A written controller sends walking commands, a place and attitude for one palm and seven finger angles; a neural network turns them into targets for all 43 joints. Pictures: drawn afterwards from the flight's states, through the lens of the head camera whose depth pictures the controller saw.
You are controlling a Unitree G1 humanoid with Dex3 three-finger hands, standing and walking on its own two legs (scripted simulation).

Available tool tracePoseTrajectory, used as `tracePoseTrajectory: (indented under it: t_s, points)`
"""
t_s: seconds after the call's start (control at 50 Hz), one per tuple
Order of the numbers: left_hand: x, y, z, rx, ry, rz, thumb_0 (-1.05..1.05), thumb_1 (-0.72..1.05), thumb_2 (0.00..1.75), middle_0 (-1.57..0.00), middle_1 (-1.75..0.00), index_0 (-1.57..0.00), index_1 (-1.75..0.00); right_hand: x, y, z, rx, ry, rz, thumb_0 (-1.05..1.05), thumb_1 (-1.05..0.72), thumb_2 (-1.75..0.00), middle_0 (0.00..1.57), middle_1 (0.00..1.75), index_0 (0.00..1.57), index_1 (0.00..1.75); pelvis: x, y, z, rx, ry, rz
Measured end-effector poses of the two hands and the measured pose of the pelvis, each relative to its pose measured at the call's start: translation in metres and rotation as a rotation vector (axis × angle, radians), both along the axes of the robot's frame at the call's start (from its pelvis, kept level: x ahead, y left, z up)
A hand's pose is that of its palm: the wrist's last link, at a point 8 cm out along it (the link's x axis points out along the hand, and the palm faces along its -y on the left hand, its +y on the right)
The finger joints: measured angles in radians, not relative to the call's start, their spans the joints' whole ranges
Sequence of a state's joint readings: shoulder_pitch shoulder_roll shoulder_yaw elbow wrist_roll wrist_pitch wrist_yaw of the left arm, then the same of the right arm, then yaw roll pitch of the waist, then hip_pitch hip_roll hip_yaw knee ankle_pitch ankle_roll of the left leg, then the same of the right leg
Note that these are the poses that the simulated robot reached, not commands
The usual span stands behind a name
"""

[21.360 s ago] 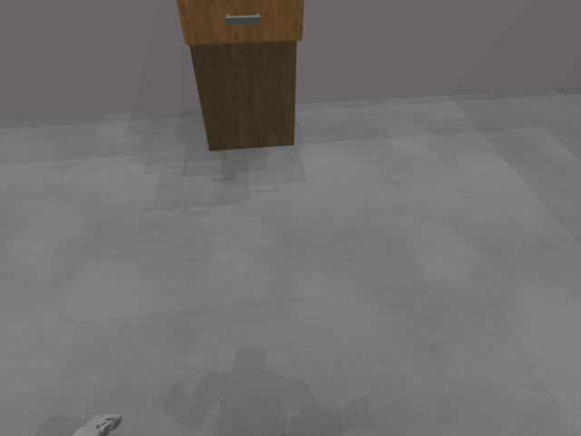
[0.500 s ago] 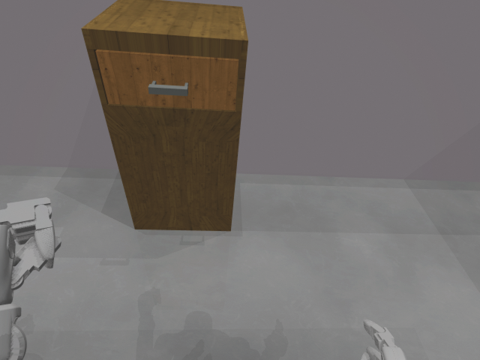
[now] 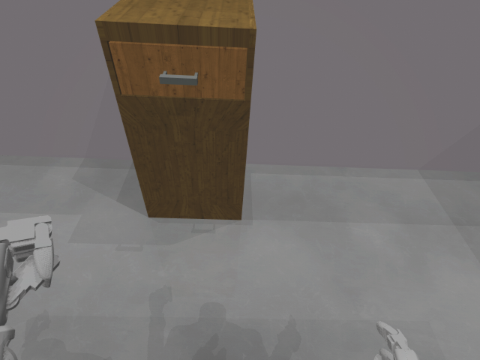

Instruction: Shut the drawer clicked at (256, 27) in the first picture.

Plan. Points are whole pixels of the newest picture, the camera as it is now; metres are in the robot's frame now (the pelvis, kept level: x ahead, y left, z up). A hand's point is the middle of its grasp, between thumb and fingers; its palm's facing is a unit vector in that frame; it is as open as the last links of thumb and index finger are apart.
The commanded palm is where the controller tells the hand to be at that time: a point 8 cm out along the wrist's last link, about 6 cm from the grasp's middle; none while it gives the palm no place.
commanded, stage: stop stepping back and stand still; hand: left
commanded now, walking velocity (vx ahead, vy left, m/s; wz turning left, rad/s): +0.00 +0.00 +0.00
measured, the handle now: (179, 77) +0.96 +0.24 +0.04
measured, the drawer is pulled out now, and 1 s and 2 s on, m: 0.00 0.00 0.00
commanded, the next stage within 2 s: let the arm hang, fingers relaxed in 0.56 s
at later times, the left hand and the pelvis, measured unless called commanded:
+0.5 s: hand (45, 237) +0.22 +0.26 +0.17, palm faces +0.36 -0.80 -0.47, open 3.3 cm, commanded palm +0.16 +0.30 +0.19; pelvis +0.02 +0.02 +0.01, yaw +0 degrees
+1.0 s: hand out of the picture +0.04 +0.21 -0.16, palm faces +0.01 -0.97 -0.22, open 3.3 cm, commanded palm none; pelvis +0.00 +0.02 +0.01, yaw +1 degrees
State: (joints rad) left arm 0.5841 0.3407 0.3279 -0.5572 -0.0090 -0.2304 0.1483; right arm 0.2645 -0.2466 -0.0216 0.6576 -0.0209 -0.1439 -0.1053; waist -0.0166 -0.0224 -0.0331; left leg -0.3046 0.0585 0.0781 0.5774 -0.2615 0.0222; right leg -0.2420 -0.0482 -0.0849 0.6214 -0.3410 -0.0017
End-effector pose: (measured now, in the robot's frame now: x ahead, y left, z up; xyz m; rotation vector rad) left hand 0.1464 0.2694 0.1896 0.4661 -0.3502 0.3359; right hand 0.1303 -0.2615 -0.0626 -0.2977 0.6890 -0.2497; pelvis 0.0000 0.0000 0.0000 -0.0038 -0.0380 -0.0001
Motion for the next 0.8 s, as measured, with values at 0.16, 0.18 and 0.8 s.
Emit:
tracePoseTrajectory:
  t_s: [0.16, 0.18, 0.8]
  points:
    - [0.013, 0.008, 0.026, 0.143, -0.018, 0.019, 0.01, 0.89, 0.90, -1.41, -1.60, -1.41, -1.60, 0.024, 0.033, -0.001, 0.111, -0.056, 0.061, 0.02, -0.90, -0.90, 0.20, 0.30, 0.20, 0.30, 0.003, -0.001, 0.002, 0.014, 0.004, 0.003]
    - [0.013, 0.007, 0.027, 0.158, -0.008, 0.020, 0.01, 0.89, 0.90, -1.41, -1.60, -1.41, -1.60, 0.026, 0.036, -0.005, 0.131, -0.051, 0.071, 0.02, -0.90, -0.90, 0.20, 0.30, 0.20, 0.30, 0.003, -0.002, 0.001, 0.012, 0.006, 0.003]
    - [0.032, 0.046, -0.166, -0.128, 0.839, 0.088, 0.00, 0.90, 0.90, -1.34, -1.54, -1.35, -1.55, 0.042, 0.037, -0.036, 0.147, 0.136, 0.105, 0.01, -0.90, -0.90, 0.21, 0.30, 0.20, 0.30, 0.009, 0.031, 0.003, -0.004, 0.062, 0.010]
